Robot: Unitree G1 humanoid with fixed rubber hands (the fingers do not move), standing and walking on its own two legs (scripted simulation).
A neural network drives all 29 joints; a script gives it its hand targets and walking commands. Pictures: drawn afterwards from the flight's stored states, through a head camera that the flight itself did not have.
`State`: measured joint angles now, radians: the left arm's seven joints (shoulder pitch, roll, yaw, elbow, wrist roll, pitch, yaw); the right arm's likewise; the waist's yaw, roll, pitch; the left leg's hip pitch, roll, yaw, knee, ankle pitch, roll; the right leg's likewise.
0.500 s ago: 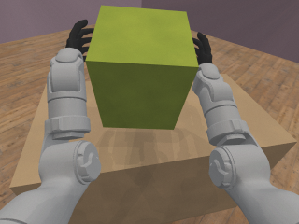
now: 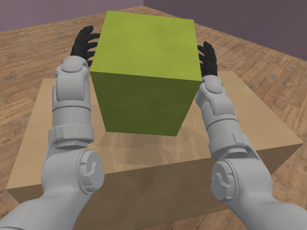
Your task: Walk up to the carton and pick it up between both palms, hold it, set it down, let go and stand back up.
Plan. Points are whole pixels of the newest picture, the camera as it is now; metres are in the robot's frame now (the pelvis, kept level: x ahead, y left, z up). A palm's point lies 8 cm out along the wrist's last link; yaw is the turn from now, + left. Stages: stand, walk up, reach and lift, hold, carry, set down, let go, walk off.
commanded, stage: set down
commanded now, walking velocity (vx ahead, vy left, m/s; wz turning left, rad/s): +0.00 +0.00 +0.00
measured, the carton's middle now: (145, 80) +0.44 +0.00 +0.19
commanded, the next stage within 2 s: none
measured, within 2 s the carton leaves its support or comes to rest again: neither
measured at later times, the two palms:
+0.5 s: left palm (87, 71) +0.43 +0.15 +0.21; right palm (203, 85) +0.41 -0.15 +0.20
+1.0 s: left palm (85, 79) +0.44 +0.16 +0.19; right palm (199, 92) +0.40 -0.14 +0.18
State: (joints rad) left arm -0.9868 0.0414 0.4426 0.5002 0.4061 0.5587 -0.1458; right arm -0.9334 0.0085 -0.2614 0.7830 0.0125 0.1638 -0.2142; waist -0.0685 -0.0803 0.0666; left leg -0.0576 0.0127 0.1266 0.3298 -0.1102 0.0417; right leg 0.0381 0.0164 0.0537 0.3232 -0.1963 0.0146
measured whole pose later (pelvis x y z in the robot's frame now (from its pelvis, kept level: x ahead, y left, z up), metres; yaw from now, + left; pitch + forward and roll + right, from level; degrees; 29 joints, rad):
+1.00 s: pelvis +0.01 +0.00 +0.00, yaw +0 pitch -9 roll +0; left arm -0.98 0.08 0.52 0.79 0.41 0.31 -0.18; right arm -0.86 0.14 -0.46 0.78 -0.20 0.07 -0.21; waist -0.06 -0.10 0.11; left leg -0.06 0.01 0.13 0.32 -0.12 0.04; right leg 0.04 0.01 0.05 0.32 -0.21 0.01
